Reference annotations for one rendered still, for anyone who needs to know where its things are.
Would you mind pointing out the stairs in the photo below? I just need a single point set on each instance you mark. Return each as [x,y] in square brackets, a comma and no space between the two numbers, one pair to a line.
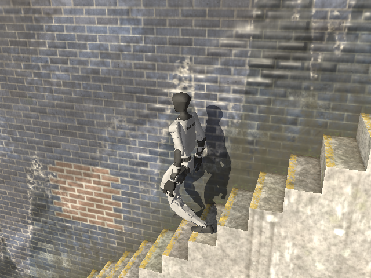
[314,222]

